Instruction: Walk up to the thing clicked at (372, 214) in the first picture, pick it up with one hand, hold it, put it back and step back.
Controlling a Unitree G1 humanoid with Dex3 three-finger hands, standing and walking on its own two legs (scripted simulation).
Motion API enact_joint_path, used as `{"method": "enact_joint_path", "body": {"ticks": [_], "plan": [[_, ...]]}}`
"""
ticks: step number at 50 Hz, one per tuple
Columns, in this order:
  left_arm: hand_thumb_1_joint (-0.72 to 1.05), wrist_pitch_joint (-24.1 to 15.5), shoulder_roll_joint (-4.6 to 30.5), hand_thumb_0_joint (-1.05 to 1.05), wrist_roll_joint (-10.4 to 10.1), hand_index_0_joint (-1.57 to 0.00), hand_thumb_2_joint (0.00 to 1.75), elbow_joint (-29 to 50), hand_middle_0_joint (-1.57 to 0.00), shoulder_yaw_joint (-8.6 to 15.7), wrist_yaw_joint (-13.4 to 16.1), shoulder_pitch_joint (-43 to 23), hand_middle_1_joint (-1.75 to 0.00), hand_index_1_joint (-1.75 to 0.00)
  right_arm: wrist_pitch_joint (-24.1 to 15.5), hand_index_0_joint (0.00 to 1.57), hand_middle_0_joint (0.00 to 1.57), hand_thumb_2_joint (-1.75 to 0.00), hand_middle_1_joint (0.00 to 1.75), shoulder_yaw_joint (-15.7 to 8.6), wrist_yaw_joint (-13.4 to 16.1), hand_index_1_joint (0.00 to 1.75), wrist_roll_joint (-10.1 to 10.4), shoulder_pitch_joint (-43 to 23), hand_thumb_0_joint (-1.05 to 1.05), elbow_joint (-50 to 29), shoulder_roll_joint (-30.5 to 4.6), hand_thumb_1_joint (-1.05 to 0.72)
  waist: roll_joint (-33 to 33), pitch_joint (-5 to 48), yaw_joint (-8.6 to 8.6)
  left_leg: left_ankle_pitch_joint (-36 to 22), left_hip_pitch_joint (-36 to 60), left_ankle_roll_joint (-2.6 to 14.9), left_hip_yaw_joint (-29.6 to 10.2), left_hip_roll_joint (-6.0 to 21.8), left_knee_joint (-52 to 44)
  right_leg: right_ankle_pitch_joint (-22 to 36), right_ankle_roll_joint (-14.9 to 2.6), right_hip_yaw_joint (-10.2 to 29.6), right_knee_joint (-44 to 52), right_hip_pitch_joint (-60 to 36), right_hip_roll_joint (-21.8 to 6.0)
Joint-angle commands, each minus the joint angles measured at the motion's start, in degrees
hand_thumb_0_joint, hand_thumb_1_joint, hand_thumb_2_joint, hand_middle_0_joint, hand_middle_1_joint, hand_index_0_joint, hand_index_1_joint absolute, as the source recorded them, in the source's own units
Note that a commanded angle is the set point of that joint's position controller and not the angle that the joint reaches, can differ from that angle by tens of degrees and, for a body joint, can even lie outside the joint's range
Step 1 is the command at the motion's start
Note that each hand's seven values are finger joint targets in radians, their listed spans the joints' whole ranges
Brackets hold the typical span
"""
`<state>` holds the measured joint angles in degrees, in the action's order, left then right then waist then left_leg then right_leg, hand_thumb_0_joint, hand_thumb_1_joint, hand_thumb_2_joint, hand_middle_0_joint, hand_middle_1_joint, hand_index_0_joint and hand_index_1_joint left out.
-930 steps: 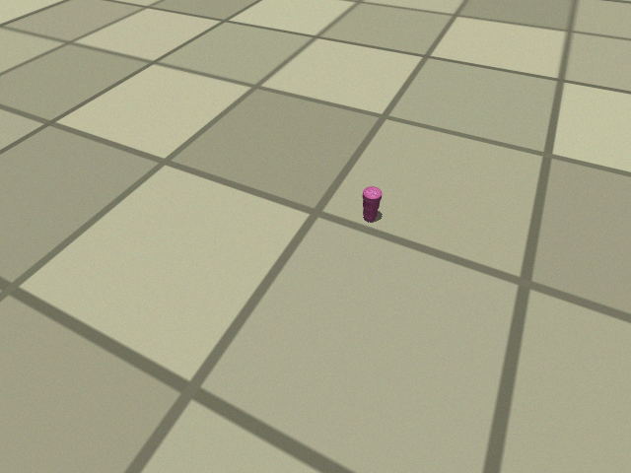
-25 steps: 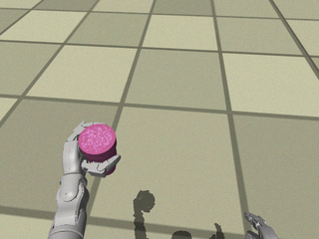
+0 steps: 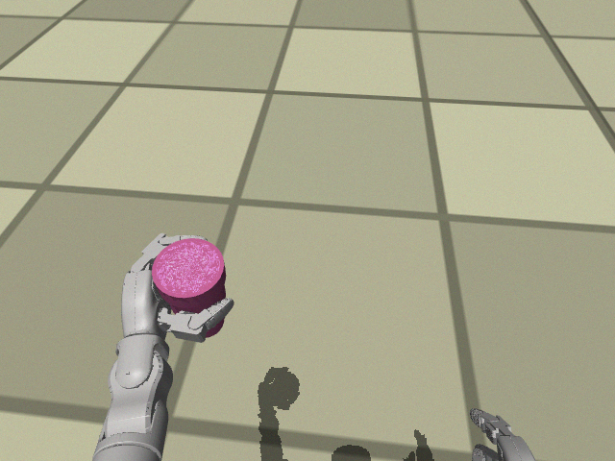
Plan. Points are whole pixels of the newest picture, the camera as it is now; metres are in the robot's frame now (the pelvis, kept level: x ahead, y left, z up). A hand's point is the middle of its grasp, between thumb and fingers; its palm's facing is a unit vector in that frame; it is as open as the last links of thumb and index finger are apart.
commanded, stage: hold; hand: left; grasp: from the side
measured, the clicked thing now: (198, 297) +0.33 +0.17 +0.03
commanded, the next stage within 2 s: crouch in 0.96 s
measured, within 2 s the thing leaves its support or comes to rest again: neither
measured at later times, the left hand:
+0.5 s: hand (197, 288) +0.33 +0.17 +0.05, palm faces +0.13 -0.99 +0.00, open 10.4 cm
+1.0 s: hand (196, 287) +0.33 +0.16 +0.06, palm faces +0.14 -0.99 +0.00, open 10.4 cm
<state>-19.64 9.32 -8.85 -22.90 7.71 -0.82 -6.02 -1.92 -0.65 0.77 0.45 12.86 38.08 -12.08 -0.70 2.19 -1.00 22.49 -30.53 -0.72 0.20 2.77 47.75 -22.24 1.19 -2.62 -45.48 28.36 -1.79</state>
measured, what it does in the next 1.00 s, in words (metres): stands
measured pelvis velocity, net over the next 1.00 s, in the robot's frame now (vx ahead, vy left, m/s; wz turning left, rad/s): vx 0.00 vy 0.00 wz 0.00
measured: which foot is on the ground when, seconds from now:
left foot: down 0.00-1.00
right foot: down 0.00-1.00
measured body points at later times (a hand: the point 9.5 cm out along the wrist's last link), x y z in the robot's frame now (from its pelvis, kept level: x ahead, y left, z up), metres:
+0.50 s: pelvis +0.00 +0.00 +0.00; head +0.03 +0.00 +0.45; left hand +0.32 +0.22 +0.06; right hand +0.14 -0.25 -0.11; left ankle +0.02 +0.12 -0.70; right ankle +0.01 -0.13 -0.70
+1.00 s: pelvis +0.00 +0.00 +0.00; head +0.03 +0.00 +0.45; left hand +0.31 +0.22 +0.06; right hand +0.14 -0.25 -0.10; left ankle +0.02 +0.12 -0.70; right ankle +0.01 -0.13 -0.70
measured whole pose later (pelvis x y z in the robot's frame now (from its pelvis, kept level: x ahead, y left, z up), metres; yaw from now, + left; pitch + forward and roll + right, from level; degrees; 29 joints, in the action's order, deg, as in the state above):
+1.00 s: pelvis +0.00 +0.00 +0.00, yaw +0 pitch +5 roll -1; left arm -20.0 9.5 -9.1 -24.4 8.4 -1.2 -7.4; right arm -1.8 -0.9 1.0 0.4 12.8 37.8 -12.4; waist -0.8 2.2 -1.1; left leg 22.3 -30.7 -1.1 0.1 2.9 47.7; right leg -22.3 0.8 -2.6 -45.9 28.8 -1.6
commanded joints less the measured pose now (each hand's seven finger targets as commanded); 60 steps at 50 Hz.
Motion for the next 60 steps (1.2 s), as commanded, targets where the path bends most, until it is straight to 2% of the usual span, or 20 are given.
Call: {"method": "enact_joint_path", "body": {"ticks": [1, 5, 7, 11, 13, 15, 16, 19, 20, 23, 28, 32, 36, 40, 43, 45, 47, 50, 53, 60], "plan": [[0.18, -4.49, 7.01, 0.00, -0.41, -1.24, 1.17, 13.67, -1.22, 2.65, -0.14, -15.06, -1.34, -1.34, -2.24, 0.20, 0.20, -0.90, 0.30, -2.61, 0.64, 0.30, 0.05, -2.95, 0.00, -7.87, -7.76, -0.91, -0.10, 13.16, 0.33, -9.33, 6.96, 0.59, -0.09, -1.92, -7.93, 11.30, -1.56, -0.18, 6.79, -5.42, 1.87], [0.12, -4.52, 5.37, 0.00, -0.77, -1.23, 1.15, 13.62, -1.21, 1.51, -0.11, -13.77, -1.34, -1.33, -2.34, 0.20, 0.20, -0.91, 0.30, -2.51, 0.49, 0.30, 0.14, -2.92, 0.00, -7.81, -7.57, -0.92, 0.25, 12.22, -0.03, -10.12, 6.62, 0.57, -0.30, -1.82, -7.97, 12.03, -1.54, -0.46, 6.47, -5.05, 2.06], [0.14, -4.55, 6.84, 0.00, -0.70, -1.21, 1.15, 13.36, -1.20, 3.02, 0.00, -12.94, -1.32, -1.32, -2.12, 0.20, 0.20, -0.91, 0.30, -2.57, 0.75, 0.30, 0.04, -2.44, 0.00, -7.58, -7.56, -0.92, 0.94, 14.44, 0.01, -12.81, 7.03, 0.84, 0.22, -2.05, -6.71, 15.29, -1.11, 0.06, 6.67, -6.25, 1.74], [0.18, -4.72, 4.69, 0.00, -0.50, -1.20, 1.14, 12.85, -1.18, 0.81, -0.16, -15.32, -1.31, -1.31, -2.25, 0.20, 0.20, -0.90, 0.30, -2.77, 0.75, 0.30, -0.18, -1.80, 0.00, -7.06, -7.72, -0.91, 0.17, 14.19, -0.97, -13.12, 7.77, 0.61, -0.18, -1.64, -6.77, 15.24, -1.39, -0.26, 5.62, -4.09, 1.99], [0.21, -5.56, 7.54, 0.00, -0.48, -1.19, 1.14, 15.38, -1.18, 3.09, 0.03, -17.93, -1.30, -1.29, -2.36, 0.20, 0.20, -0.90, 0.30, -2.84, 0.70, 0.30, -0.29, -1.85, 0.00, -7.04, -7.79, -0.90, -1.09, 15.44, -0.10, -13.25, 7.86, 0.43, -0.44, -1.60, -6.69, 14.89, -1.57, -0.30, 5.14, -4.90, 1.98], [0.20, -5.37, 6.96, 0.00, -0.14, -1.21, 1.15, 14.56, -1.19, 2.04, -0.14, -16.68, -1.31, -1.31, -2.18, 0.20, 0.20, -0.90, 0.30, -2.76, 0.63, 0.30, -0.27, -1.42, 0.00, -7.27, -7.91, -0.91, -1.50, 16.64, -0.16, -14.73, 9.18, 0.31, -0.64, -1.52, -6.96, 15.87, -1.70, -0.48, 4.95, -5.78, 2.09], [0.16, -5.18, 5.55, 0.00, -0.35, -1.22, 1.16, 12.47, -1.20, 1.08, -0.40, -15.54, -1.33, -1.33, -2.19, 0.20, 0.20, -0.90, 0.30, -2.85, 0.54, 0.30, -0.21, -1.55, 0.00, -7.22, -8.09, -0.91, -0.53, 14.41, -0.78, -14.33, 8.43, 0.37, -0.72, -1.38, -7.04, 15.50, -1.65, -0.56, 5.01, -4.71, 2.20], [0.17, -5.22, 8.06, 0.00, -0.48, -1.21, 1.15, 11.83, -1.20, 3.73, -0.32, -16.82, -1.32, -1.32, -1.89, 0.20, 0.20, -0.90, 0.30, -2.86, 0.51, 0.30, -0.13, -1.91, 0.00, -7.05, -8.04, -0.91, -0.74, 13.46, 0.01, -12.68, 6.82, 0.44, -0.59, -1.50, -7.18, 14.07, -1.64, -0.43, 5.37, -4.78, 2.07], [0.17, -4.98, 6.65, 0.00, -0.17, -1.22, 1.15, 11.06, -1.20, 2.01, -0.59, -16.55, -1.32, -1.32, -1.92, 0.20, 0.20, -0.90, 0.30, -2.97, 0.43, 0.30, -0.20, -2.05, 0.00, -7.28, -8.11, -0.91, -0.22, 13.35, -0.33, -11.81, 6.70, 0.45, -0.61, -1.46, -7.41, 13.33, -1.68, -0.49, 5.47, -4.33, 2.12], [0.19, -4.99, 5.96, 0.00, -0.86, -1.23, 1.17, 8.76, -1.22, 2.82, -0.76, -14.21, -1.34, -1.34, -1.91, 0.20, 0.20, -0.90, 0.30, -2.90, 0.41, 0.30, -0.21, -2.19, 0.00, -7.50, -7.95, -0.91, 1.54, 12.38, -0.23, -10.84, 5.20, 0.78, -0.05, -1.84, -6.53, 13.15, -1.34, -0.06, 6.13, -4.34, 1.86], [0.20, -5.72, 6.46, 0.00, -0.76, -1.22, 1.16, 13.69, -1.20, 1.73, -0.86, -17.48, -1.32, -1.32, -1.96, 0.20, 0.20, -0.90, 0.30, -2.91, 0.60, 0.30, -0.25, -1.59, 0.00, -7.61, -8.13, -0.91, -0.66, 16.23, -0.57, -13.58, 8.00, 0.58, 0.02, -1.88, -6.35, 15.84, -1.44, 0.02, 5.49, -5.29, 1.92], [0.18, -5.77, 8.17, 0.00, -1.06, -1.22, 1.17, 12.89, -1.21, 4.19, -0.34, -17.34, -1.33, -1.33, -1.84, 0.20, 0.20, -0.91, 0.30, -2.61, 0.85, 0.30, 0.02, -2.76, 0.00, -7.76, -7.77, -0.92, 2.07, 13.99, 0.01, -9.62, 5.86, 1.03, 0.47, -2.16, -6.75, 12.51, -1.08, 0.44, 7.14, -5.54, 1.54], [0.19, -5.12, 5.38, 0.00, -0.72, -1.23, 1.18, 12.21, -1.22, 1.39, -0.70, -14.89, -1.34, -1.34, -1.93, 0.20, 0.20, -0.91, 0.30, -2.71, 0.92, 0.30, -0.08, -2.10, 0.00, -7.47, -7.86, -0.91, 0.45, 13.93, -0.41, -11.08, 6.94, 0.82, 0.53, -2.01, -6.91, 13.93, -1.33, 0.39, 6.55, -5.03, 1.70], [0.18, -5.13, 7.37, 0.00, -0.63, -1.23, 1.16, 13.51, -1.21, 2.66, -0.57, -17.61, -1.33, -1.32, -2.06, 0.20, 0.20, -0.91, 0.30, -2.75, 1.03, 0.30, -0.17, -2.43, 0.00, -7.56, -7.91, -0.92, -0.08, 14.23, -0.56, -10.41, 7.36, 0.79, 0.06, -1.83, -7.23, 12.83, -1.37, 0.13, 6.47, -4.82, 1.89], [0.18, -4.82, 6.16, 0.00, -0.97, -1.22, 1.17, 12.03, -1.21, 2.47, -0.27, -17.13, -1.33, -1.33, -2.04, 0.20, 0.20, -0.90, 0.30, -2.70, 0.99, 0.30, -0.01, -2.44, 0.00, -7.57, -7.89, -0.91, 0.88, 13.18, -0.43, -10.57, 6.71, 0.74, 0.10, -1.81, -7.22, 12.90, -1.43, 0.01, 6.58, -4.82, 1.90], [0.18, -4.75, 8.42, 0.00, -0.57, -1.23, 1.17, 11.46, -1.21, 4.49, 0.05, -17.01, -1.33, -1.34, -2.07, 0.20, 0.20, -0.91, 0.30, -2.81, 1.01, 0.30, 0.04, -2.10, 0.00, -7.45, -7.93, -0.91, 0.64, 14.86, 0.15, -10.88, 6.95, 0.81, 0.23, -1.89, -7.14, 13.20, -1.42, 0.18, 6.58, -5.42, 1.80], [0.17, -4.89, 5.84, 0.00, -0.90, -1.23, 1.16, 12.75, -1.21, 1.78, -0.40, -18.19, -1.34, -1.34, -2.13, 0.20, 0.20, -0.90, 0.30, -2.64, 1.00, 0.30, -0.19, -2.07, 0.00, -7.45, -7.83, -0.91, -1.08, 14.35, -0.83, -10.65, 7.71, 0.61, -0.05, -1.75, -7.42, 12.81, -1.52, -0.03, 6.21, -4.38, 2.02], [0.17, -4.34, 7.58, 0.00, -0.51, -1.23, 1.16, 9.36, -1.21, 3.80, -0.17, -15.89, -1.33, -1.33, -2.14, 0.20, 0.20, -0.90, 0.30, -2.76, 0.93, 0.30, -0.04, -2.22, 0.00, -7.41, -7.94, -0.91, 0.39, 12.59, -0.10, -9.95, 5.68, 0.77, 0.07, -1.86, -7.12, 12.00, -1.47, -0.02, 6.53, -3.92, 1.97], [0.18, -4.73, 5.79, 0.00, -0.90, -1.27, 1.21, 12.42, -1.26, 1.73, -0.61, -16.53, -1.38, -1.38, -2.29, 0.20, 0.20, -0.91, 0.30, -2.41, 0.97, 0.30, -0.19, -2.36, 0.00, -7.81, -7.36, -0.91, 0.96, 14.73, -0.55, -11.77, 6.80, 0.98, 0.36, -2.06, -6.41, 14.56, -1.11, 0.41, 6.60, -5.74, 1.69], [0.15, -5.47, 5.21, 0.00, -0.44, -1.23, 1.13, 7.52, -1.22, 3.27, 0.77, -16.10, -1.29, -1.29, -2.30, 0.20, 0.20, -0.90, 0.30, -2.87, 0.61, 0.30, -0.42, -2.40, 0.00, -6.98, -7.54, -0.89, 2.41, 11.26, -0.83, -8.51, 2.87, 1.06, -0.10, -1.79, -5.49, 11.06, -1.38, -0.02, 5.43, -1.31, 1.85]]}}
